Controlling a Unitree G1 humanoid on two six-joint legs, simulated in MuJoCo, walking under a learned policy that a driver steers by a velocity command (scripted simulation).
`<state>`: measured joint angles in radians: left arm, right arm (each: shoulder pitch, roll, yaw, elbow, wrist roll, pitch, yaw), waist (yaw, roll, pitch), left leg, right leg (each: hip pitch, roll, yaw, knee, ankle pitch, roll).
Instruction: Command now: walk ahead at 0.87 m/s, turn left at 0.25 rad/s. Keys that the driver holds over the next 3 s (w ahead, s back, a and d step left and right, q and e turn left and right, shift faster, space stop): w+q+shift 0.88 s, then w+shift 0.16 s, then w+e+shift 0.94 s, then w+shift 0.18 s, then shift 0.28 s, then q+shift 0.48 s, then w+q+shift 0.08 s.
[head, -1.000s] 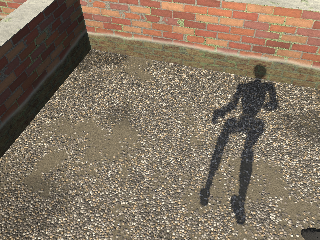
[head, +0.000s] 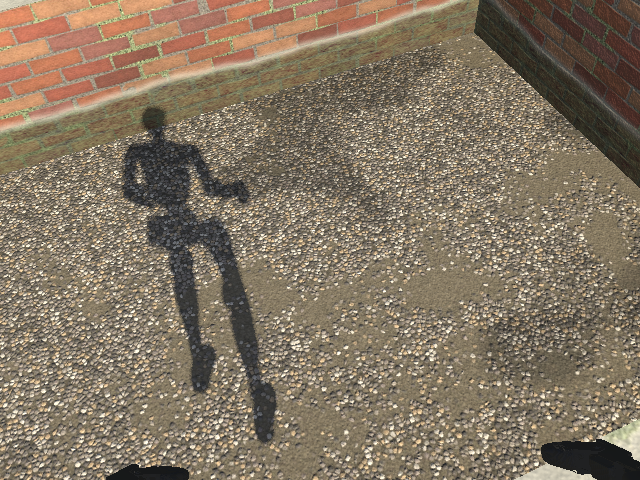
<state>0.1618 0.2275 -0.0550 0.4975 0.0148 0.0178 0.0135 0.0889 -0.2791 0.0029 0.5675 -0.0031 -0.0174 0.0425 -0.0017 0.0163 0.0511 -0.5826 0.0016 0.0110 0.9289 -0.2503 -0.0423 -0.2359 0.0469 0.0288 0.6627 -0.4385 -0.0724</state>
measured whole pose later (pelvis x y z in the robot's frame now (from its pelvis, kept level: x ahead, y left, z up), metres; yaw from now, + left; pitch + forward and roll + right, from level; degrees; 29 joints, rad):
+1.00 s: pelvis +0.09 -0.04 +0.00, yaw +43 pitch -3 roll -3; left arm 0.10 0.31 0.00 0.51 0.06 0.00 0.04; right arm 0.10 -0.27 0.05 0.39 0.03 0.05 0.05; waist 0.01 -0.02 0.04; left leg -0.37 -0.12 -0.30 0.71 -0.28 -0.03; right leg -0.19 -0.12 -0.30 0.63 -0.37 0.03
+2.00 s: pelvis +0.10 -0.05 +0.00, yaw +12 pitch -1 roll +3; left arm -0.01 0.30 -0.09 0.35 0.01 0.06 -0.05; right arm 0.06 -0.32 0.06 0.45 -0.09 -0.03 -0.01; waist -0.01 0.00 0.00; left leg -0.22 0.10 0.22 0.57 -0.31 -0.05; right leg -0.35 0.10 0.26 0.69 -0.30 0.00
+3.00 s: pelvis +0.12 -0.06 +0.00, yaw +27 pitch +1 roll -2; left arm 0.22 0.22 0.01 0.62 0.03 0.05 0.02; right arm 0.27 -0.35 -0.06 0.62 0.03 0.15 -0.06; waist -0.04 0.06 0.00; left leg -0.54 -0.01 -0.12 1.28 -0.51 -0.04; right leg -0.31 0.01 -0.10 0.57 -0.28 -0.04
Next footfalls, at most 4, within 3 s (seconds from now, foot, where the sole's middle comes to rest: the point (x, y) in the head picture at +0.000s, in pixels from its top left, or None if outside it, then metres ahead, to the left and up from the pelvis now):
0.10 left None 0.10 0.11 -0.76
0.38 right None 0.20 -0.13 -0.76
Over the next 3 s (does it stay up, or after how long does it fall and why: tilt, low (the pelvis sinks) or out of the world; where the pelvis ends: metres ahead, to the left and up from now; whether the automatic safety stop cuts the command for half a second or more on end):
stays up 0.12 -0.06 0.00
